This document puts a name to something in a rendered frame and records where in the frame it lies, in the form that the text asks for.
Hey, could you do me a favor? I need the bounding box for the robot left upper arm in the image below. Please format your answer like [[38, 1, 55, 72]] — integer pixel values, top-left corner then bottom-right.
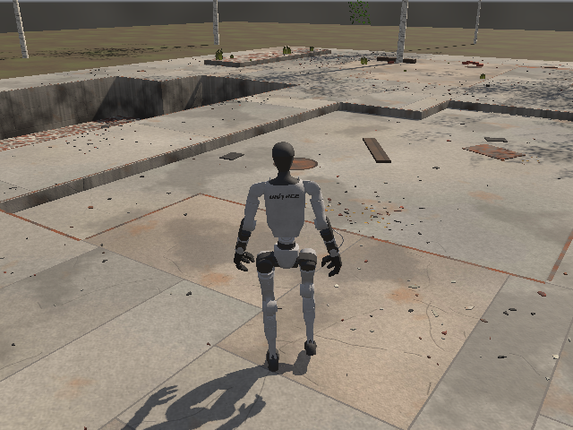
[[242, 181, 266, 231]]

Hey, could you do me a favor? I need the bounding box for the robot left hand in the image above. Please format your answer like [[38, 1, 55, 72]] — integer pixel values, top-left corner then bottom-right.
[[234, 252, 255, 271]]

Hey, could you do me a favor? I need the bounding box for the robot right upper arm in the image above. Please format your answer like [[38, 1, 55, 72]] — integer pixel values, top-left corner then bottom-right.
[[303, 180, 329, 230]]

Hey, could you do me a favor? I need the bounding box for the robot right hand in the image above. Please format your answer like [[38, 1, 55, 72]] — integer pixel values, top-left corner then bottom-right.
[[321, 254, 342, 277]]

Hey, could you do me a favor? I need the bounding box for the robot head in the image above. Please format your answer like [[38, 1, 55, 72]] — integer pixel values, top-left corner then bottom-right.
[[269, 142, 300, 185]]

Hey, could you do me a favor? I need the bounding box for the robot left forearm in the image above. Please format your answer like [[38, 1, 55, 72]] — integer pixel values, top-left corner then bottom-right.
[[235, 218, 252, 254]]

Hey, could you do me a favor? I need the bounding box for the robot left shin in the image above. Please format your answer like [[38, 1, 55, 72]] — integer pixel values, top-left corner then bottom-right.
[[262, 301, 277, 359]]

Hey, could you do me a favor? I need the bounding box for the robot right forearm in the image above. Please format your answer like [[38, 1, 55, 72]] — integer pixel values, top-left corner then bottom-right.
[[320, 216, 339, 257]]

